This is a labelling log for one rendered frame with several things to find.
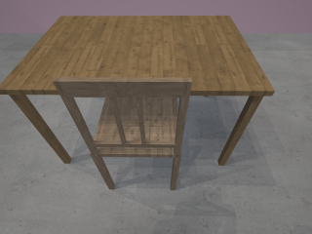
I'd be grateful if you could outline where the table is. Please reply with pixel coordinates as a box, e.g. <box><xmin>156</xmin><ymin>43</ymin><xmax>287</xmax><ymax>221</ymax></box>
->
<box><xmin>0</xmin><ymin>16</ymin><xmax>275</xmax><ymax>166</ymax></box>

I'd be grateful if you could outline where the chair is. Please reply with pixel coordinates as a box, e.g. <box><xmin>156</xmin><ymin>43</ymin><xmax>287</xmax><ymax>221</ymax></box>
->
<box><xmin>53</xmin><ymin>77</ymin><xmax>192</xmax><ymax>190</ymax></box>

